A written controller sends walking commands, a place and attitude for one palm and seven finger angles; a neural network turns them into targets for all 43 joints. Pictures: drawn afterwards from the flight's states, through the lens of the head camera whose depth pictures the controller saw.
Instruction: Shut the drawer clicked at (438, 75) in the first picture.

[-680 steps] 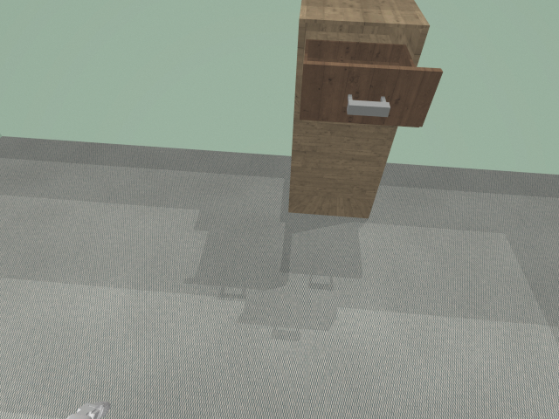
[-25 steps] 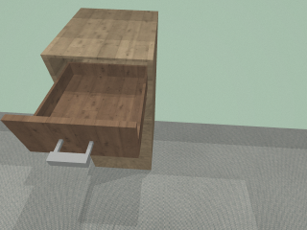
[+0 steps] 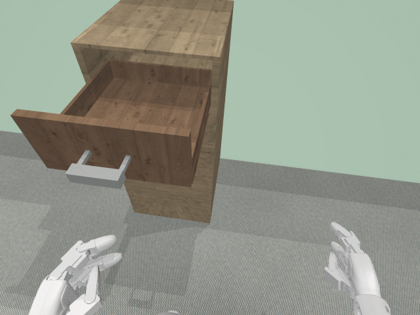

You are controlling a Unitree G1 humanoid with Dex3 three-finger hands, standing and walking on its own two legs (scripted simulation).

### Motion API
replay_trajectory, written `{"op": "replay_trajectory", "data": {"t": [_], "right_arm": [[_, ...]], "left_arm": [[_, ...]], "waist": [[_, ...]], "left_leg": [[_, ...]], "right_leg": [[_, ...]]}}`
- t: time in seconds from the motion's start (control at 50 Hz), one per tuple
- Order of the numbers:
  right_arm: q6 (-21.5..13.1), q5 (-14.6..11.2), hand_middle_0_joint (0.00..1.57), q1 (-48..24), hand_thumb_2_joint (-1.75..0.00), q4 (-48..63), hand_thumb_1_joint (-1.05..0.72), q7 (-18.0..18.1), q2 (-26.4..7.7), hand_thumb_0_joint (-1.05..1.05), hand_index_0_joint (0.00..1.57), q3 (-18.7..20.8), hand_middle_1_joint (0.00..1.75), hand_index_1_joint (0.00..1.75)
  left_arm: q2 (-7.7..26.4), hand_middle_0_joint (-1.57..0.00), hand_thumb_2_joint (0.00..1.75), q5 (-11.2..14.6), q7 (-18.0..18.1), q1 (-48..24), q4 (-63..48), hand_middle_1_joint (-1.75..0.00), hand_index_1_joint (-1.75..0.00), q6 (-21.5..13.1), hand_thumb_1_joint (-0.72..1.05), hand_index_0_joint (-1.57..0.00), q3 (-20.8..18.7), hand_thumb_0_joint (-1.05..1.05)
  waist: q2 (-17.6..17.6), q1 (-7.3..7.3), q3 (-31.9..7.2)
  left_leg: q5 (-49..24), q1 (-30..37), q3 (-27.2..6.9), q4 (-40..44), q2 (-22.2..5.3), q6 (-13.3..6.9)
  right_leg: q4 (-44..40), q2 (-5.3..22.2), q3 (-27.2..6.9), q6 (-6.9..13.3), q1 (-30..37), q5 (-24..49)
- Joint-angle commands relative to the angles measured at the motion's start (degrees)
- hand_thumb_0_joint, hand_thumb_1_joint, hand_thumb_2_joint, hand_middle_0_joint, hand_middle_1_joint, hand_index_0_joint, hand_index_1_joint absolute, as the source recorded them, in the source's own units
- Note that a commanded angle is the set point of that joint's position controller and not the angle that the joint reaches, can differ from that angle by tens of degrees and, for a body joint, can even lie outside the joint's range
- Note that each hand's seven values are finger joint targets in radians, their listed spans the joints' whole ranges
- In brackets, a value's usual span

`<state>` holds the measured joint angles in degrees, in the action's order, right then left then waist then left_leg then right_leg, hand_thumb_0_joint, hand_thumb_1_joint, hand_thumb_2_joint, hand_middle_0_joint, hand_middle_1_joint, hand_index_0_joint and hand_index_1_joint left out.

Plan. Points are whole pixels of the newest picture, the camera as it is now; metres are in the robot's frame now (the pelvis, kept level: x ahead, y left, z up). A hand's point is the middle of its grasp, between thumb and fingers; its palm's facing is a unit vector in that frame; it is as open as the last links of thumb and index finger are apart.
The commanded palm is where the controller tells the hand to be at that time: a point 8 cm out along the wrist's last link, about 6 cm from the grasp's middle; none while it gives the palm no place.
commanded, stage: raise the hand and make a fist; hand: left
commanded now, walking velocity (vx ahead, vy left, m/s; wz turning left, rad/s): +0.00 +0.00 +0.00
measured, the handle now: (101, 166) +0.36 +0.26 +0.07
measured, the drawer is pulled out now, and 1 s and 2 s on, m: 0.29 0.29 0.29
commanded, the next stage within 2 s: bring the fist close to the handle in 1.44 s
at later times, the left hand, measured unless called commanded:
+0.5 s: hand (69, 259) +0.17 +0.23 +0.10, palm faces +0.02 -0.99 -0.12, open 3.4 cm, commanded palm +0.14 +0.28 +0.11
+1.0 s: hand (33, 238) +0.17 +0.25 +0.16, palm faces +0.03 -0.99 -0.12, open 3.2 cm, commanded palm +0.13 +0.30 +0.17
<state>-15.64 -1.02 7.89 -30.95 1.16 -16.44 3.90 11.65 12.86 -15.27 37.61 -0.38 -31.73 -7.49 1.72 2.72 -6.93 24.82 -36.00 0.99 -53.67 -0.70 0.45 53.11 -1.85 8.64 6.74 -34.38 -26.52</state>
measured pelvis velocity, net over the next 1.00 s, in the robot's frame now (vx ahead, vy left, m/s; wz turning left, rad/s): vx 0.01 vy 0.06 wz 0.01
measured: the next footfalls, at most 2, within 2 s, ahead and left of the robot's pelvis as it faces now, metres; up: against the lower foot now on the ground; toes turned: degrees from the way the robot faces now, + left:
none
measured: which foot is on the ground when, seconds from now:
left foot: down 0.00-1.00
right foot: down 0.00-1.00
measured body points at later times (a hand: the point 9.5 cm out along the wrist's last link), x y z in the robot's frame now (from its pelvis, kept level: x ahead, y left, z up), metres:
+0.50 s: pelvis -0.01 +0.03 +0.02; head +0.01 +0.02 +0.47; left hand +0.17 +0.28 +0.10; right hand +0.14 -0.23 -0.06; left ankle +0.02 +0.13 -0.69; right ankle +0.01 -0.04 -0.69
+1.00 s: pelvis +0.01 +0.06 +0.04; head -0.01 +0.05 +0.48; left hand +0.17 +0.30 +0.17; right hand +0.23 -0.13 +0.00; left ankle +0.02 +0.13 -0.69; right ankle +0.01 -0.04 -0.69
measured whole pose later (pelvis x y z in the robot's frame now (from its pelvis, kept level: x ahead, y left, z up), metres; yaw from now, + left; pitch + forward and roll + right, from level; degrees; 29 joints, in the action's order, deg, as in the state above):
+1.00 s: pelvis +0.01 +0.06 +0.04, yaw +0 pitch -1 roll -2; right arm -19.2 -3.1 11.0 -32.9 2.6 -12.0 -5.0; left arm 16.2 16.4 -15.6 32.2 -24.5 -3.2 -12.3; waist -2.9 4.3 -3.6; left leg 20.1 -19.2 1.9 -39.8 1.8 -3.8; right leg 36.5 -0.5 7.1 2.0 -16.3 -19.7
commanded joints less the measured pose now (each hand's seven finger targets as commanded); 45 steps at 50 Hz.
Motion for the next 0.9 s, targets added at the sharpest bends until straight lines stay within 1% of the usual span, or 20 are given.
{"op": "replay_trajectory", "data": {"t": [0.0, 0.02, 0.08, 0.1, 0.16, 0.2, 0.26, 0.28, 0.32, 0.36, 0.4, 0.46, 0.48, 0.58, 0.6, 0.64, 0.7, 0.78, 0.8, 0.88], "right_arm": [[-1.84, -0.82, 0.2, -0.82, -0.9, 6.79, -0.9, 0.97, -3.35, 0.0, 0.2, -0.77, 0.3, 0.3], [-2.01, -1.34, 0.2, -0.83, -0.9, 7.02, -0.9, 1.53, -3.9, 0.0, 0.2, -1.09, 0.3, 0.3], [-1.99, -2.62, 0.2, -0.78, -0.9, 8.24, -0.9, 2.99, -5.71, 0.0, 0.2, -1.76, 0.3, 0.3], [-2.07, -2.97, 0.2, -0.69, -0.9, 8.65, -0.9, 3.42, -5.95, 0.0, 0.2, -2.04, 0.3, 0.3], [-2.25, -2.59, 0.2, -1.06, -0.9, 8.73, -0.9, 4.11, -4.72, 0.0, 0.2, -2.46, 0.3, 0.3], [-1.86, -2.15, 0.2, -2.18, -0.9, 8.42, -0.9, 3.92, -3.06, 0.0, 0.2, -2.88, 0.3, 0.3], [-1.89, -1.91, 0.2, -2.91, -0.9, 7.51, -0.9, 3.38, -1.87, 0.0, 0.2, -2.74, 0.3, 0.3], [-1.93, -1.71, 0.2, -3.42, -0.9, 7.51, -0.9, 3.15, -1.98, 0.0, 0.2, -2.73, 0.3, 0.3], [-2.15, -1.76, 0.2, -2.45, -0.9, 7.21, -0.9, 2.78, -2.1, 0.0, 0.2, -2.25, 0.3, 0.3], [-3.14, -1.51, 0.2, -1.57, -0.9, 7.45, -0.9, 2.44, -2.58, 0.0, 0.2, -2.18, 0.3, 0.3], [-3.9, -1.79, 0.2, -1.19, -0.9, 7.38, -0.9, 2.37, -3.36, 0.0, 0.2, -1.92, 0.3, 0.3], [-6.44, -1.99, 0.2, 0.36, -0.9, 7.24, -0.9, 2.63, -4.16, 0.0, 0.2, -2.03, 0.3, 0.3], [-6.9, -1.93, 0.2, 0.02, -0.9, 6.72, -0.9, 2.8, -4.57, 0.0, 0.2, -2.09, 0.3, 0.3], [-8.86, -1.47, 0.2, 0.88, -0.9, 5.9, -0.9, 2.56, -4.95, 0.0, 0.2, -2.34, 0.3, 0.3], [-9.01, -1.56, 0.2, 0.82, -0.9, 5.96, -0.9, 2.29, -4.4, 0.0, 0.2, -2.39, 0.3, 0.3], [-8.65, -1.51, 0.2, 0.49, -0.9, 6.02, -0.9, 1.92, -4.33, 0.0, 0.2, -2.65, 0.3, 0.3], [-7.82, -1.72, 0.2, -0.77, -0.9, 6.44, -0.9, 1.71, -4.05, 0.0, 0.2, -2.95, 0.3, 0.3], [-6.79, -2.13, 0.2, -2.25, -0.9, 7.13, -0.9, 1.92, -3.82, 0.0, 0.2, -3.67, 0.3, 0.3], [-6.64, -2.17, 0.2, -2.24, -0.9, 7.56, -0.9, 1.8, -3.49, 0.0, 0.2, -4.0, 0.3, 0.3], [-6.65, -2.03, 0.2, -2.86, -0.9, 7.12, -0.9, 2.25, -3.48, 0.0, 0.2, -4.73, 0.3, 0.3]], "left_arm": [[6.38, -0.68, 0.9, 4.67, -1.91, -16.83, -14.96, -0.82, -0.82, -7.56, 0.9, -0.68, -4.09, 0.0], [6.25, -0.7, 0.9, 5.29, -3.67, -16.82, -12.81, -0.84, -0.84, -5.8, 0.9, -0.7, -2.93, 0.0], [8.88, -0.76, 0.9, 5.6, -8.45, -18.12, -10.51, -0.91, -0.91, 2.68, 0.9, -0.76, -1.3, 0.0], [10.34, -0.78, 0.9, 5.47, -9.29, -20.63, -11.92, -0.93, -0.93, 5.55, 0.9, -0.78, -1.45, 0.0], [14.31, -0.84, 0.9, 5.46, -7.46, -18.28, -13.81, -0.99, -0.99, 12.84, 0.9, -0.84, -7.76, 0.0], [13.27, -0.88, 0.9, 6.4, -4.16, -14.34, -13.57, -1.04, -1.04, 15.31, 0.9, -0.88, -11.11, 0.0], [10.56, -0.94, 0.9, 7.44, 0.52, -11.02, -15.7, -1.1, -1.1, 15.14, 0.9, -0.94, -12.51, 0.0], [11.46, -0.96, 0.9, 7.38, 1.36, -9.33, -15.87, -1.12, -1.12, 14.58, 0.9, -0.96, -13.7, 0.0], [11.6, -1.0, 0.9, 5.94, 1.82, -7.29, -16.8, -1.17, -1.17, 13.54, 0.9, -1.0, -13.3, 0.0], [10.48, -1.04, 0.9, 4.63, 0.98, -6.66, -19.1, -1.21, -1.21, 12.55, 0.9, -1.04, -10.46, 0.0], [10.23, -1.08, 0.9, 4.65, -0.74, -6.4, -19.64, -1.25, -1.25, 12.38, 0.9, -1.08, -9.14, 0.0], [9.18, -1.14, 0.9, 6.09, -2.62, -7.92, -23.74, -1.32, -1.32, 11.5, 0.9, -1.14, -6.99, 0.0], [9.84, -1.16, 0.9, 6.51, -2.84, -8.88, -23.86, -1.34, -1.34, 11.56, 0.9, -1.16, -7.24, 0.0], [11.07, -1.26, 0.9, 5.34, -0.4, -9.5, -29.68, -1.45, -1.45, 11.04, 0.9, -1.26, -8.48, 0.0], [9.27, -1.28, 0.9, 5.09, 0.0, -7.41, -29.84, -1.47, -1.47, 11.65, 0.9, -1.28, -7.42, 0.0], [9.03, -1.32, 0.9, 4.35, 0.71, -7.06, -30.16, -1.51, -1.51, 13.4, 0.9, -1.32, -7.11, 0.0], [8.67, -1.38, 0.9, 3.89, 0.57, -6.02, -29.0, -1.58, -1.58, 17.47, 0.9, -1.38, -6.78, 0.0], [9.86, -1.4, 0.9, 3.68, -0.18, -6.76, -31.94, -1.6, -1.6, 22.13, 0.9, -1.4, -7.58, 0.0], [8.7, -1.4, 0.9, 3.92, -0.44, -6.15, -33.45, -1.6, -1.6, 23.05, 0.9, -1.4, -6.67, 0.0], [11.46, -1.4, 0.9, 4.65, 0.09, -9.19, -36.2, -1.6, -1.6, 24.49, 0.9, -1.4, -9.94, 0.0]], "waist": [[-1.3, -7.24, 1.46], [0.78, -7.47, 2.49], [0.0, -6.46, -1.39], [-1.78, -6.03, -3.83], [-3.97, -2.71, -7.92], [-2.37, -0.76, -6.33], [0.38, -0.06, -2.28], [2.43, 0.8, -2.22], [0.27, 0.38, -0.93], [-2.74, -0.62, -0.95], [-0.75, -1.45, -0.75], [-2.97, -2.22, -2.75], [-1.57, -2.52, -1.66], [-5.28, -1.26, -4.46], [-6.76, -0.93, -4.23], [-8.13, -0.77, -3.0], [-4.8, -0.46, -0.08], [-5.16, 0.16, 0.53], [-5.88, 0.3, 0.66], [-5.79, 0.41, 0.69]], "left_leg": [[-2.03, -5.03, -2.06, -1.69, 1.23, -2.58], [0.12, -6.01, -2.01, -1.58, 1.1, -2.77], [0.5, -4.39, -2.24, 0.65, 1.08, -3.37], [0.0, -3.22, -2.39, 1.67, 1.17, -3.49], [-3.83, 0.2, -3.3, 4.6, 0.83, -3.09], [-5.27, 0.02, -3.71, 6.22, 0.6, -2.35], [-6.82, 0.81, -3.64, 8.76, 0.52, -1.81], [-7.68, 0.71, -3.93, 9.21, 0.41, -1.86], [-7.73, 1.28, -3.07, 10.14, 0.62, -1.87], [-8.18, 3.55, -2.62, 11.1, 0.76, -2.27], [-8.16, 4.46, -2.73, 11.09, 0.77, -2.51], [-8.92, 8.44, -3.05, 12.43, 0.75, -2.8], [-9.28, 9.03, -3.5, 12.39, 0.55, -2.9], [-13.6, 14.88, -4.61, 15.67, 0.24, -2.78], [-14.91, 16.0, -4.72, 16.41, 0.05, -2.42], [-15.84, 16.54, -5.15, 17.44, -0.2, -1.85], [-16.64, 16.27, -5.51, 19.02, -0.59, -1.42], [-18.12, 18.28, -5.75, 20.95, -0.94, -0.72], [-18.96, 18.93, -5.93, 21.53, -1.03, -0.38], [-17.77, 20.69, -6.54, 22.82, -1.16, 0.01]], "right_leg": [[-16.09, 5.09, -19.79, -6.59, -2.75, -3.41], [-17.99, 5.48, -20.68, -7.16, -2.49, -7.74], [-20.13, 5.8, -21.7, -8.47, 1.87, -10.65], [-20.44, 6.25, -21.72, -8.65, 4.05, -10.1], [-20.12, 6.74, -19.79, -8.23, 9.28, -4.77], [-20.08, 6.85, -18.82, -8.18, 11.41, -1.7], [-19.95, 6.06, -16.14, -7.81, 11.42, 2.07], [-19.44, 5.73, -15.97, -7.92, 12.5, 3.58], [-19.63, 5.68, -15.81, -8.06, 11.66, 4.08], [-19.43, 5.02, -14.15, -7.53, 9.93, 3.65], [-20.35, 4.87, -14.47, -8.08, 9.62, 3.36], [-20.26, 3.64, -11.9, -6.73, 9.31, 3.14], [-20.43, 3.27, -11.78, -6.71, 9.0, 3.57], [-16.82, 1.51, -6.13, -5.22, 10.47, 11.73], [-16.34, 1.45, -5.23, -5.03, 10.57, 13.49], [-16.32, 1.4, -4.24, -4.97, 10.79, 14.66], [-17.31, 0.98, -3.68, -4.98, 11.8, 15.86], [-18.78, 0.67, -3.41, -4.86, 13.93, 17.09], [-18.9, 0.61, -3.06, -4.89, 14.12, 17.38], [-20.46, 0.14, -3.03, -4.76, 14.87, 16.25]]}}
